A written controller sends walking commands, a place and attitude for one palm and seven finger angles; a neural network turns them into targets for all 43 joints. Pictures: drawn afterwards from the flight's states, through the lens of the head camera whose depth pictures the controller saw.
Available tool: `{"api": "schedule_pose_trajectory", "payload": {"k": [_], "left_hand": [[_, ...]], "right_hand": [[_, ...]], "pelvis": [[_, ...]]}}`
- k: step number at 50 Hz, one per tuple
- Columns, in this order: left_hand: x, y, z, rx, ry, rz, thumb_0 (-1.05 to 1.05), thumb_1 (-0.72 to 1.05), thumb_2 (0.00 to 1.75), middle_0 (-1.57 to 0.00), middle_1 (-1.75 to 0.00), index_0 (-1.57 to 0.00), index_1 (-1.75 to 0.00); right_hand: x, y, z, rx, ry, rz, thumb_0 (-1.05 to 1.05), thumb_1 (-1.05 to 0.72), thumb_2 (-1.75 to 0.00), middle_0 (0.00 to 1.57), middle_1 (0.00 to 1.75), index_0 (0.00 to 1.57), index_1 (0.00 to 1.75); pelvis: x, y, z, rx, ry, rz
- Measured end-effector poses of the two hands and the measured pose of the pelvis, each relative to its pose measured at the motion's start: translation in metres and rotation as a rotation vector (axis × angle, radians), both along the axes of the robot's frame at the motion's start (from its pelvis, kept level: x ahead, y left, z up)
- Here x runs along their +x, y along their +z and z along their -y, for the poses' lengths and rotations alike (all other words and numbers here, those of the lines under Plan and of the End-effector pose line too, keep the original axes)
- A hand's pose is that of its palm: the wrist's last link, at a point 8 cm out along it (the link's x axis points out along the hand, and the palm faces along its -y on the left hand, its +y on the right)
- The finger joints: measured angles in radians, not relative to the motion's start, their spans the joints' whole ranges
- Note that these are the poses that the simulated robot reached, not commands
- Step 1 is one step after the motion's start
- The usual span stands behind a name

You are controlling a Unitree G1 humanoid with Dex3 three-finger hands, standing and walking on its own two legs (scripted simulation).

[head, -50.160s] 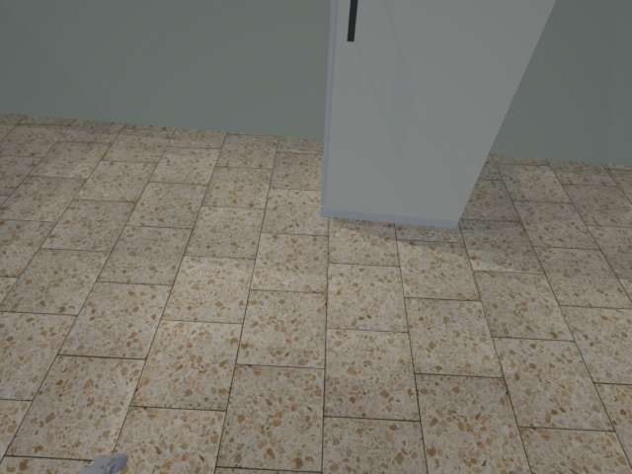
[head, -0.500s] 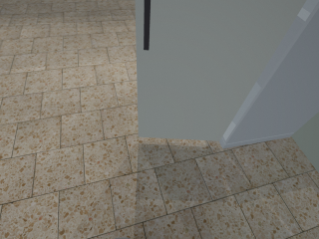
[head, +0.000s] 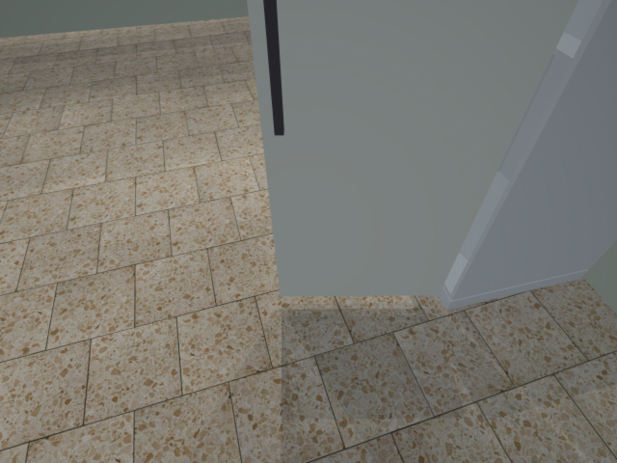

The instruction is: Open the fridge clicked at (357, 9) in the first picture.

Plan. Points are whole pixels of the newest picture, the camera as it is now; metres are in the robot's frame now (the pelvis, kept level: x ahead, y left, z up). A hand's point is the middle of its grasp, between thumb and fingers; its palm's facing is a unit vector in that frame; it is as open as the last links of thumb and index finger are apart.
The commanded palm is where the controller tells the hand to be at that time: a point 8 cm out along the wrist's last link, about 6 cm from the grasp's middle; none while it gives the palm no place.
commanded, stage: let the arm hang, fingers relaxed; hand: left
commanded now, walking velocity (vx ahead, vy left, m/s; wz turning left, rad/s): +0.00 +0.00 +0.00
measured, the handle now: (275, 67) +0.74 +0.10 +0.17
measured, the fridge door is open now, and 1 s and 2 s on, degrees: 77 77 77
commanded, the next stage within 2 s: look to check the result in 0.18 s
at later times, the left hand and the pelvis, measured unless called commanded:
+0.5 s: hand out of the picture +0.08 +0.22 -0.16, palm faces -0.02 -0.95 -0.31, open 7.4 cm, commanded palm none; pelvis +0.02 -0.01 +0.00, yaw +0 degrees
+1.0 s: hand out of the picture +0.11 +0.20 -0.16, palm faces -0.03 -0.95 -0.30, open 7.4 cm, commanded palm none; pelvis +0.03 -0.03 +0.00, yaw +0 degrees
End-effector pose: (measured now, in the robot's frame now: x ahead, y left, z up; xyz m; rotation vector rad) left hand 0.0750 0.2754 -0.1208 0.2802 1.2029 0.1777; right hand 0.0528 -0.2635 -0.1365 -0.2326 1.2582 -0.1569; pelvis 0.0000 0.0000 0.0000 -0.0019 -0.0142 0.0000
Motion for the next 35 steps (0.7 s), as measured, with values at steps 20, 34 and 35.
{"api": "schedule_pose_trajectory", "payload": {"k": [20, 34, 35], "left_hand": [[0.007, -0.003, 0.008, -0.009, 0.006, -0.048, 0.01, 0.9, 0.9, -0.2, -0.3, -0.2, -0.3], [0.01, 0.001, 0.01, 0.019, 0.013, -0.065, 0.01, 0.9, 0.9, -0.2, -0.3, -0.2, -0.3], [0.012, 0.001, 0.012, 0.019, 0.012, -0.063, 0.01, 0.9, 0.9, -0.2, -0.3, -0.2, -0.3]], "right_hand": [[0.034, 0.014, 0.03, -0.061, 0.021, 0.014, 0.01, -0.91, -0.9, 0.21, 0.3, 0.2, 0.3], [0.038, 0.007, 0.034, -0.039, 0.016, -0.007, 0.01, -0.91, -0.9, 0.21, 0.3, 0.2, 0.3], [0.038, 0.007, 0.034, -0.038, 0.015, -0.007, 0.01, -0.91, -0.9, 0.21, 0.3, 0.2, 0.3]], "pelvis": [[0.018, 0.003, 0.01, 0.005, 0.002, 0.0], [0.027, 0.004, 0.02, 0.007, 0.0, -0.001], [0.027, 0.004, 0.02, 0.007, -0.001, -0.002]]}}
